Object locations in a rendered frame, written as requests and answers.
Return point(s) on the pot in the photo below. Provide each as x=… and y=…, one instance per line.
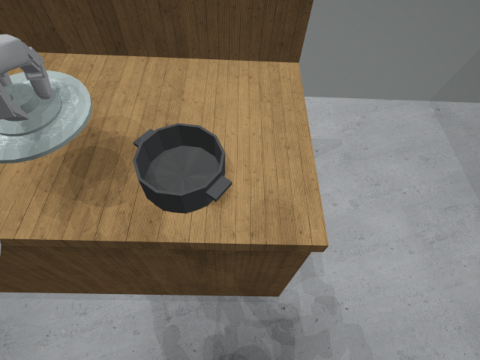
x=181, y=167

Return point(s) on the knob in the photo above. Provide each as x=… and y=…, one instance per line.
x=23, y=96

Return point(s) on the table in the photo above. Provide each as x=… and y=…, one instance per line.
x=78, y=221

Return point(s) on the robot left hand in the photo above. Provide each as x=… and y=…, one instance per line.
x=16, y=54

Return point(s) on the lid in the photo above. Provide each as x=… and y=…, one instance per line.
x=52, y=125

